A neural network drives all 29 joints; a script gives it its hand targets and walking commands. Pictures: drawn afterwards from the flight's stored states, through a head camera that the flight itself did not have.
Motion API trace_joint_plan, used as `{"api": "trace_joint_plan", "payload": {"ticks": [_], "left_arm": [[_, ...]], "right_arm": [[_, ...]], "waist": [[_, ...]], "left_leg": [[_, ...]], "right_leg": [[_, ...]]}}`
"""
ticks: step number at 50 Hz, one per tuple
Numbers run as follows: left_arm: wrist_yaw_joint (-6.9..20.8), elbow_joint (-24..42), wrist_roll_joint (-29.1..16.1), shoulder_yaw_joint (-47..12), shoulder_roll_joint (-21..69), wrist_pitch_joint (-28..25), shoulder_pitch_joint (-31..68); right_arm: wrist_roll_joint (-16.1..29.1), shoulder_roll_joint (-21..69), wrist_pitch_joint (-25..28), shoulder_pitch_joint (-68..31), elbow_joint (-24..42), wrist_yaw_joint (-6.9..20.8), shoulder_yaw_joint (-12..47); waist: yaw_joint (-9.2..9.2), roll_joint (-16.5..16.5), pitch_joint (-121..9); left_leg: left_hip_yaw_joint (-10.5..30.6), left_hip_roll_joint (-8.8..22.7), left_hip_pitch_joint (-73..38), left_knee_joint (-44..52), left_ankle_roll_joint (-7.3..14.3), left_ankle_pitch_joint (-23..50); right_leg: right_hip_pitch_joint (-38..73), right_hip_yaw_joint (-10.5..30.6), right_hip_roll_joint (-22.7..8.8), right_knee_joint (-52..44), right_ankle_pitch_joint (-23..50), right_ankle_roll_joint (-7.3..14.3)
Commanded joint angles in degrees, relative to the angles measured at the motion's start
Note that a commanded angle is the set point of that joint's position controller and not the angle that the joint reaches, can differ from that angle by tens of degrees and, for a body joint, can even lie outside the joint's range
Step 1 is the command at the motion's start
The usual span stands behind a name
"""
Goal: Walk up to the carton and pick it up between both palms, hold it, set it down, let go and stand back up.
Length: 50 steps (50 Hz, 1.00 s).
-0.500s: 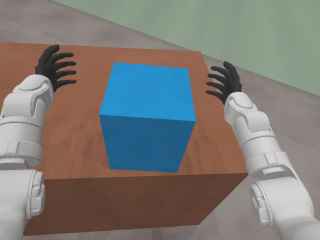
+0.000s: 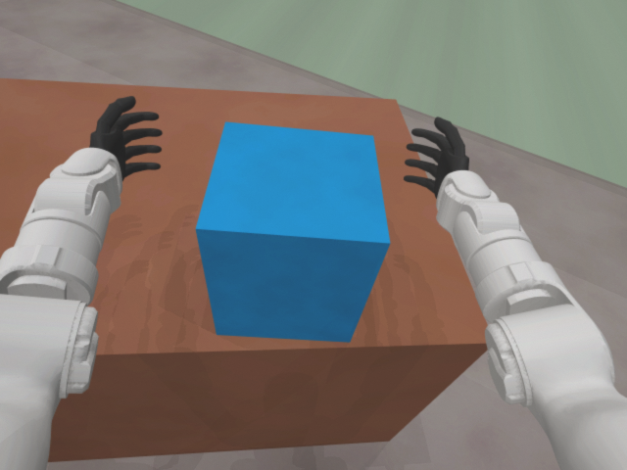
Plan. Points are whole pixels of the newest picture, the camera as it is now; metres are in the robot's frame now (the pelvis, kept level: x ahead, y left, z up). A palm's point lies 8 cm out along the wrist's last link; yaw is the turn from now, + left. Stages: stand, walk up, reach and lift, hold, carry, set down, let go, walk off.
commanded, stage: reach and lift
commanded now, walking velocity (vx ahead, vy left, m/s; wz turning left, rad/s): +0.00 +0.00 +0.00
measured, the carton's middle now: (291, 239) +0.44 +0.00 +0.03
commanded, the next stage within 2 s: none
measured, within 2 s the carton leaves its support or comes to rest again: neither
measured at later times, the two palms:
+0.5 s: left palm (128, 223) +0.43 +0.23 +0.07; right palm (413, 229) +0.42 -0.17 +0.08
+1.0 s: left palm (162, 221) +0.44 +0.18 +0.07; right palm (401, 228) +0.43 -0.15 +0.08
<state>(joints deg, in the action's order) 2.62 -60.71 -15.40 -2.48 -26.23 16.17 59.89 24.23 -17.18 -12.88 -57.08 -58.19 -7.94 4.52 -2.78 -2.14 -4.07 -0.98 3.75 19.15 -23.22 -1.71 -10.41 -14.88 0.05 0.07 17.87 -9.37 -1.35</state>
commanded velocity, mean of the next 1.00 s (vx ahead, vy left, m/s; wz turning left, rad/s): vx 0.00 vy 0.00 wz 0.00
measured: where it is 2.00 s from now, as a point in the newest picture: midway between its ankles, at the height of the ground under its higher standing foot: outside the picture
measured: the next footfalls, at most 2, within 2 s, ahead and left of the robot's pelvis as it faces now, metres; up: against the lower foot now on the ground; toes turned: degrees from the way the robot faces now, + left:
none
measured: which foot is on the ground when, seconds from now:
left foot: down 0.00-1.00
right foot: down 0.00-1.00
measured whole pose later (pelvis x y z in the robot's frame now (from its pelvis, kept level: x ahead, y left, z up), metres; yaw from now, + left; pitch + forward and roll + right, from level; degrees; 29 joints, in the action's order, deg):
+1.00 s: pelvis -0.02 +0.01 -0.02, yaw -1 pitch +19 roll -2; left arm -0.8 -81.2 -12.7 -2.0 -15.0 -12.9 60.6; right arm 14.9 -7.9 7.9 -56.0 -70.6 -7.8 -1.1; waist -2.0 -1.3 -12.0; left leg -0.6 3.6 39.2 -31.4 -1.2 -11.0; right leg -35.7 -0.1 -0.2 27.6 -10.7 -1.8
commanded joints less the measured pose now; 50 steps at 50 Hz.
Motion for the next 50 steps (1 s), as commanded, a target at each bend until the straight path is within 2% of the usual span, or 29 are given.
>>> {"api": "trace_joint_plan", "payload": {"ticks": [1, 4, 7, 13, 16, 20, 25, 30, 36, 40, 45, 50], "left_arm": [[-0.3, 8.04, 0.76, 1.88, -6.25, -8.74, 23.16], [-0.72, 8.01, 1.06, 2.51, -5.74, -12.42, 23.39], [-0.88, 5.17, 1.41, 3.12, -5.16, -15.74, 22.93], [-0.63, -5.03, 1.67, 3.11, -3.2, -23.34, 21.03], [-0.63, -8.86, 0.83, 1.92, -2.33, -27.34, 21.5], [-1.07, -10.13, -0.94, -0.21, -1.53, -30.45, 23.7], [-1.74, -10.8, -1.38, -1.3, -1.43, -30.93, 25.0], [-2.21, -11.82, -0.83, -1.66, -0.39, -29.98, 24.86], [-2.5, -12.64, -0.88, -2.85, 2.24, -30.18, 26.1], [-2.67, -13.07, -0.23, -2.31, 3.83, -30.87, 26.84], [-3.41, -13.31, 2.48, 0.97, 4.03, -31.07, 27.0], [-4.15, -11.41, 6.24, 4.89, 5.46, -30.77, 26.98]], "right_arm": [[-2.15, -6.63, 7.38, -20.65, 8.81, -0.24, -2.28], [-3.92, -6.41, 10.55, -20.28, 9.5, -0.44, -3.5], [-5.97, -5.6, 12.97, -19.69, 8.54, -0.58, -4.58], [-8.92, -3.07, 17.43, -17.95, 3.9, -0.5, -5.4], [-9.09, -2.22, 19.89, -18.14, 1.97, -0.15, -5.0], [-7.71, -2.71, 22.27, -19.55, 0.34, 0.38, -3.92], [-5.47, -4.55, 23.25, -20.32, -3.66, 0.85, -2.75], [-3.7, -4.79, 23.15, -20.64, -6.59, 1.41, -1.63], [-2.94, -1.83, 22.82, -22.04, -6.14, 2.1, -0.48], [-4.78, 0.53, 22.64, -22.83, -4.69, 1.94, -1.63], [-9.51, 1.82, 22.15, -22.44, -4.27, 0.76, -6.0], [-13.58, 4.4, 22.02, -22.48, -2.12, -0.63, -9.13]], "waist": [[1.02, 8.04, -31.66], [1.09, 7.88, -34.71], [1.08, 6.46, -36.66], [1.41, 4.21, -38.44], [1.38, 4.34, -40.02], [0.85, 5.77, -43.12], [0.44, 7.83, -44.05], [1.13, 8.68, -43.01], [1.88, 8.62, -41.38], [1.79, 7.66, -40.91], [1.21, 6.64, -41.82], [1.29, 5.55, -44.05]], "left_leg": [[-1.56, -3.87, -21.04, -3.32, -1.45, 27.66], [-1.57, -3.88, -20.86, -4.18, -1.8, 28.24], [-1.66, -3.79, -19.33, -4.72, -1.72, 26.81], [-2.07, -3.62, -14.2, -5.34, -1.43, 23.34], [-2.15, -3.51, -12.38, -6.32, -1.58, 23.3], [-2.06, -3.15, -12.64, -8.18, -2.37, 25.53], [-1.5, -2.65, -14.17, -10.13, -3.29, 27.98], [-1.27, -2.31, -13.89, -10.5, -3.45, 27.56], [-1.47, -2.35, -11.22, -10.01, -2.81, 24.41], [-1.71, -2.56, -9.36, -9.66, -2.27, 21.8], [-2.08, -2.8, -8.14, -8.95, -2.05, 19.35], [-2.72, -3.06, -8.35, -8.45, -2.12, 20.66]], "right_leg": [[2.45, -3.49, 2.47, 1.03, 22.16, -0.47], [1.19, -3.73, 2.48, 1.67, 22.42, -0.71], [0.08, -3.77, 2.28, 2.33, 21.45, -0.97], [-2.53, -3.49, 1.53, 3.95, 18.65, -1.13], [-4.64, -3.62, 1.36, 4.96, 17.99, -1.0], [-7.95, -4.22, 1.71, 6.18, 17.38, -0.72], [-11.86, -4.82, 2.31, 7.01, 16.29, -0.36], [-13.72, -4.84, 2.52, 7.17, 14.4, 0.0], [-14.6, -4.33, 2.0, 7.04, 11.45, 0.4], [-14.4, -3.94, 1.6, 6.96, 9.83, 0.27], [-12.72, -3.5, 1.31, 6.81, 9.29, -0.11], [-9.34, -3.3, 1.36, 6.93, 12.14, -0.4]]}}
